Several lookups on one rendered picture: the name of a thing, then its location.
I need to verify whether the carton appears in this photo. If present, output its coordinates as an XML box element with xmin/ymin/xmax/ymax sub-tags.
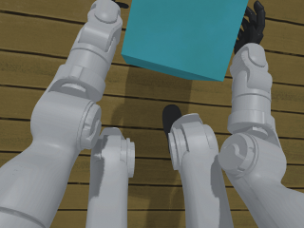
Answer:
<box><xmin>121</xmin><ymin>0</ymin><xmax>249</xmax><ymax>82</ymax></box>

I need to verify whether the right robot hand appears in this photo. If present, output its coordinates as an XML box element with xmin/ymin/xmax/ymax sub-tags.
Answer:
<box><xmin>234</xmin><ymin>0</ymin><xmax>266</xmax><ymax>55</ymax></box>

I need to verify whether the left robot thigh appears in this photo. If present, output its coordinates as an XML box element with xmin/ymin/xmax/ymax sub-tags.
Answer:
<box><xmin>85</xmin><ymin>135</ymin><xmax>135</xmax><ymax>228</ymax></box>

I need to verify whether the robot right upper arm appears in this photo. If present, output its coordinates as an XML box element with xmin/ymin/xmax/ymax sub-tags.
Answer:
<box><xmin>218</xmin><ymin>132</ymin><xmax>304</xmax><ymax>228</ymax></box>

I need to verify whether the robot left upper arm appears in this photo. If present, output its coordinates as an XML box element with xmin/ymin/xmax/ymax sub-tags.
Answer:
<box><xmin>0</xmin><ymin>90</ymin><xmax>102</xmax><ymax>228</ymax></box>

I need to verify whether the robot thigh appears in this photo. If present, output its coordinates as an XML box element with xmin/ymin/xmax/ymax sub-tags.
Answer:
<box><xmin>168</xmin><ymin>121</ymin><xmax>234</xmax><ymax>228</ymax></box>
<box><xmin>85</xmin><ymin>135</ymin><xmax>135</xmax><ymax>228</ymax></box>

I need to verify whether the right robot thigh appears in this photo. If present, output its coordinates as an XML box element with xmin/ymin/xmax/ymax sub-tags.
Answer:
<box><xmin>168</xmin><ymin>121</ymin><xmax>234</xmax><ymax>228</ymax></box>

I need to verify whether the left robot forearm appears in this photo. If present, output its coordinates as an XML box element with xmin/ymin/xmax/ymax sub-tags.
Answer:
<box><xmin>30</xmin><ymin>0</ymin><xmax>123</xmax><ymax>135</ymax></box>

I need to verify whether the right robot forearm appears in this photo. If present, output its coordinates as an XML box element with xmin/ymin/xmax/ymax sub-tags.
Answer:
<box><xmin>227</xmin><ymin>43</ymin><xmax>282</xmax><ymax>150</ymax></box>

